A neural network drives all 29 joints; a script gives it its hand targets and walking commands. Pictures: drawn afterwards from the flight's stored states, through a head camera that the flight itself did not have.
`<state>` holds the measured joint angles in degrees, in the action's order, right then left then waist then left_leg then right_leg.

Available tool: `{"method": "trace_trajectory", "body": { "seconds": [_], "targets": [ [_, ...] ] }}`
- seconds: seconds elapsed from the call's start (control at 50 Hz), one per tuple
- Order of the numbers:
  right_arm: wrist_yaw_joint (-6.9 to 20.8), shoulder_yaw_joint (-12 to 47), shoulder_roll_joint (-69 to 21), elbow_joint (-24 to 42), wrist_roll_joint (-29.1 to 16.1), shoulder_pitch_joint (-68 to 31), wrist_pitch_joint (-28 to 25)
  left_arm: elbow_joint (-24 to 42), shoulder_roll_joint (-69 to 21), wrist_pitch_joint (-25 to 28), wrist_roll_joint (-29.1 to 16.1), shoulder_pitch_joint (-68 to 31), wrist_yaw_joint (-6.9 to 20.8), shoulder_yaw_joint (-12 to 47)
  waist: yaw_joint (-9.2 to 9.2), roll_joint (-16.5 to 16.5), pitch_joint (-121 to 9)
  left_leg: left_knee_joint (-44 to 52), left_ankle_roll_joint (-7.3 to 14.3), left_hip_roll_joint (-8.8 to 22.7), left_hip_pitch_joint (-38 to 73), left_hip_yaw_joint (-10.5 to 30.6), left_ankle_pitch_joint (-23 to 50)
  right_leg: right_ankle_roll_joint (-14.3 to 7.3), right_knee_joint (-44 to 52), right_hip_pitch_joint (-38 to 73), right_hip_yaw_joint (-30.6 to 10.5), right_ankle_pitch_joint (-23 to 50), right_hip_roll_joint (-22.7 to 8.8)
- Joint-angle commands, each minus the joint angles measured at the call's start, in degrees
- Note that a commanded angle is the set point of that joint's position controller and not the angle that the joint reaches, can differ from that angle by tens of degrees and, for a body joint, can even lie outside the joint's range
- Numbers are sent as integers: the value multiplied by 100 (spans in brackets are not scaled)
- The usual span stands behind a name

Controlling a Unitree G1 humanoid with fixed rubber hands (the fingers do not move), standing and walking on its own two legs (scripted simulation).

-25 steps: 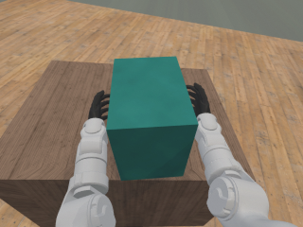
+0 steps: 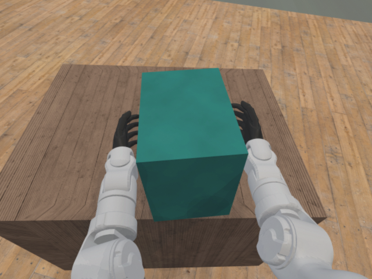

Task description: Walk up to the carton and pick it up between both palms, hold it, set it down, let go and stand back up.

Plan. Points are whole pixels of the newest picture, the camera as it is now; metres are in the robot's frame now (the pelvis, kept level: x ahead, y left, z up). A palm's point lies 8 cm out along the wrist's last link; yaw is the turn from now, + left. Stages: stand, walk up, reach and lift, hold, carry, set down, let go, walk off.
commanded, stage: set down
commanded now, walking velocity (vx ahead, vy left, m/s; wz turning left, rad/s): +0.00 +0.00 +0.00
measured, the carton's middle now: (186, 144) +0.45 +0.06 +0.02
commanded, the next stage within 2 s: none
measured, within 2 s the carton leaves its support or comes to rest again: rests again in 0.98 s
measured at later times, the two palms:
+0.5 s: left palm (124, 150) +0.38 +0.19 +0.06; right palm (250, 141) +0.44 -0.09 +0.08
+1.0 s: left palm (123, 152) +0.38 +0.19 +0.06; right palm (249, 142) +0.43 -0.09 +0.08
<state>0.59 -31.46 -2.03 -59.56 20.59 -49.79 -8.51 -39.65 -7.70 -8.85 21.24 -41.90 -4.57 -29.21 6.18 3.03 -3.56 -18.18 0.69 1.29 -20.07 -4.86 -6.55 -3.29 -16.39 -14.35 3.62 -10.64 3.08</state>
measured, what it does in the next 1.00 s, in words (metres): stands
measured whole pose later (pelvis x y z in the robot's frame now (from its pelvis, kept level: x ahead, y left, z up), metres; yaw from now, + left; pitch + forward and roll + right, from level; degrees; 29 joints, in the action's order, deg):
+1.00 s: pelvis +0.00 +0.00 +0.00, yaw -1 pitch +10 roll +0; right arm 4.1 -38.5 -4.8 -55.9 28.1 -47.9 -10.3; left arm -38.3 -11.0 -4.4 25.9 -40.8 -2.3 -35.0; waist 6.5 3.8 -3.3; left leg -19.2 1.2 1.5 -21.7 -6.4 -7.2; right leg -3.0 -18.1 -16.4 3.9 -11.5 2.5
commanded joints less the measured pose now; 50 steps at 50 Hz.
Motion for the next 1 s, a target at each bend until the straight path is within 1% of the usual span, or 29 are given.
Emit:
{"method": "trace_trajectory", "body": {
  "seconds": [0.0, 0.02, 0.04, 0.06, 0.1, 0.12, 0.16, 0.18, 0.2, 0.22, 0.24, 0.36, 0.4, 0.46, 0.48, 0.54, 0.6, 0.64, 0.66, 0.68, 0.7, 0.74, 0.76, 0.78, 0.8, 0.82, 0.84, 0.9, 0.98],
  "targets": [
    [630, 1158, -2678, 224, 280, -3170, -148, 508, -2249, 334, -60, -3669, 370, 1492, 13, -53, -3567, -227, -38, 95, 1865, -224, 2342, 662, -297, 1233, 67, 2857, -339],
    [638, 1172, -2762, 220, 304, -3167, -162, 498, -2291, 355, -33, -3639, 382, 1432, 90, -42, -3610, -217, -29, 84, 1747, -231, 2326, 646, -356, 1392, 62, 2973, -358],
    [655, 1161, -2800, 208, 328, -3151, -184, 492, -2290, 384, -11, -3709, 400, 1439, 21, -65, -3661, -218, -24, 69, 1731, -230, 2350, 659, -380, 1398, 49, 3079, -369],
    [675, 1162, -2845, 225, 368, -3199, -225, 546, -2358, 437, -20, -3703, 398, 1456, 115, -146, -3801, -230, -31, 91, 1743, -249, 2378, 643, -418, 1370, 49, 3084, -361],
    [715, 1100, -2897, 228, 422, -3252, -330, 601, -2402, 551, -30, -3792, 368, 1471, 45, -122, -3952, -294, -69, 95, 1824, -247, 2592, 644, -419, 1281, 96, 3087, -322],
    [719, 1122, -2885, 245, 466, -3188, -365, 583, -2466, 586, -23, -3798, 362, 1477, 80, -195, -3983, -337, -66, 104, 1791, -242, 2667, 619, -409, 1275, 80, 3134, -357],
    [744, 1034, -2808, 233, 513, -3275, -397, 524, -2400, 617, 35, -3779, 343, 1475, 62, -348, -3979, -354, -120, 142, 1894, -250, 2768, 593, -379, 1084, 101, 2844, -305],
    [727, 1011, -2735, 179, 502, -3163, -398, 519, -2349, 625, 18, -3741, 317, 1407, 97, -249, -4021, -429, -108, 160, 1931, -235, 2801, 592, -362, 1087, 83, 2862, -312],
    [739, 989, -2705, 204, 533, -3142, -406, 530, -2407, 620, 36, -3664, 307, 1445, 37, -312, -3979, -423, -127, 171, 1966, -209, 2829, 581, -349, 990, 122, 2787, -296],
    [744, 1019, -2721, 164, 539, -3150, -409, 572, -2379, 612, 70, -3670, 293, 1474, 97, -392, -3975, -449, -121, 155, 2080, -202, 2888, 563, -307, 875, 110, 2697, -311],
    [735, 991, -2673, 167, 556, -3088, -388, 517, -2334, 593, 94, -3547, 307, 1422, 81, -266, -3867, -445, -72, 182, 2001, -205, 2981, 576, -336, 875, 121, 2729, -259],
    [741, 1028, -2671, 284, 577, -3115, -382, 260, -2272, 624, 73, -3429, 323, 1317, 102, -57, -3802, -363, -33, 148, 1670, -262, 2590, 590, -369, 1053, 72, 2687, -291],
    [762, 974, -2645, 213, 581, -3161, -375, 314, -2300, 639, 61, -3479, 322, 1279, 143, -29, -3789, -329, -25, 151, 1629, -245, 2569, 608, -393, 1124, 55, 2706, -285],
    [755, 956, -2716, 160, 615, -3091, -327, 253, -2218, 663, 111, -3443, 341, 1225, 103, 13, -3771, -324, 31, 127, 1521, -252, 2457, 603, -410, 1065, 17, 2627, -311],
    [756, 943, -2735, 167, 618, -3046, -329, 288, -2218, 670, 93, -3468, 335, 1152, 164, 18, -3806, -333, 41, 123, 1490, -275, 2404, 603, -424, 1120, 10, 2647, -315],
    [785, 861, -2772, 279, 709, -3041, -336, 306, -2226, 716, 130, -3501, 345, 1089, 129, 68, -3788, -283, 62, 106, 1398, -275, 2273, 620, -433, 1180, -23, 2622, -350],
    [805, 778, -2683, 269, 739, -3079, -319, 255, -2180, 707, 213, -3449, 348, 973, 182, 53, -3680, -236, 79, 127, 1350, -317, 2185, 612, -391, 1226, -19, 2430, -341],
    [812, 697, -2653, 166, 814, -2943, -297, 287, -2170, 692, 228, -3425, 339, 939, 138, -88, -3699, -250, 62, 133, 1450, -305, 2307, 598, -374, 1141, 8, 2330, -349],
    [829, 711, -2617, 180, 778, -2949, -294, 342, -2134, 691, 237, -3357, 330, 945, 210, -131, -3690, -261, 45, 137, 1552, -323, 2353, 587, -336, 1054, 12, 2156, -302],
    [824, 707, -2631, 166, 803, -2873, -265, 277, -2079, 678, 243, -3356, 332, 902, 183, -6, -3619, -263, 57, 116, 1557, -329, 2307, 604, -307, 1063, 28, 2106, -306],
    [820, 693, -2678, 158, 843, -2831, -239, 271, -2105, 654, 306, -3268, 339, 870, 150, -78, -3484, -238, 53, 104, 1567, -314, 2257, 588, -289, 1002, 24, 2085, -289],
    [826, 603, -2657, 204, 839, -2776, -219, 305, -2114, 621, 405, -3214, 364, 764, 217, -149, -3422, -246, 95, 101, 1533, -327, 2266, 611, -324, 1053, -13, 2148, -356],
    [826, 653, -2712, 244, 842, -2747, -218, 396, -2059, 632, 391, -3188, 368, 769, 190, -40, -3436, -244, 125, 69, 1444, -315, 2263, 635, -351, 1126, -35, 2272, -350],
    [836, 659, -2754, 241, 880, -2771, -235, 437, -2098, 656, 424, -3233, 364, 800, 218, -86, -3543, -269, 110, 74, 1427, -309, 2354, 622, -385, 1164, -39, 2306, -322],
    [833, 586, -2675, 275, 880, -2747, -248, 436, -2122, 676, 365, -3239, 362, 791, 126, -44, -3575, -278, 75, 100, 1493, -321, 2322, 621, -350, 1136, -17, 2263, -303],
    [838, 584, -2680, 268, 894, -2743, -258, 473, -2146, 677, 414, -3189, 353, 803, 159, -144, -3518, -276, 76, 92, 1468, -341, 2367, 609, -343, 1130, 3, 2220, -316],
    [836, 594, -2636, 273, 899, -2748, -260, 437, -2148, 672, 382, -3161, 350, 836, 114, -73, -3455, -312, 62, 98, 1596, -341, 2498, 624, -325, 962, 47, 2120, -300],
    [851, 526, -2679, 198, 919, -2669, -248, 494, -2161, 637, 475, -3069, 350, 787, 164, -196, -3353, -348, 85, 129, 1668, -270, 2627, 605, -285, 843, 52, 2020, -272],
    [856, 507, -2630, 279, 926, -2582, -267, 426, -2156, 630, 537, -2908, 355, 724, 166, -73, -3294, -356, 89, 147, 1723, -241, 2629, 599, -226, 810, 42, 1912, -247]
  ]
}}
